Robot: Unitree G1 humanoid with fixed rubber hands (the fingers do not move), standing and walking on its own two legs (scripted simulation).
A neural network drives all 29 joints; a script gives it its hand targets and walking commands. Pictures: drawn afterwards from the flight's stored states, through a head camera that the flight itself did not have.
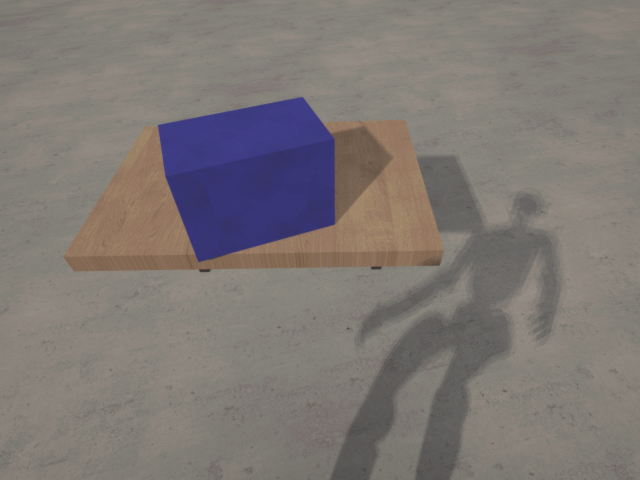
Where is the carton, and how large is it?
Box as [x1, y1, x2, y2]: [158, 97, 334, 261]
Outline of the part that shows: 302,97 158,125 165,176 198,261 334,224 334,139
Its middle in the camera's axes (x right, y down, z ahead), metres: -0.15 -0.14 +0.83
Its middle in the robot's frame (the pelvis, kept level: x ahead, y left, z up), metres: +0.73 +0.16 -0.02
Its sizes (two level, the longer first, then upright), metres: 0.308 0.189 0.219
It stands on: a table, 0.63 m high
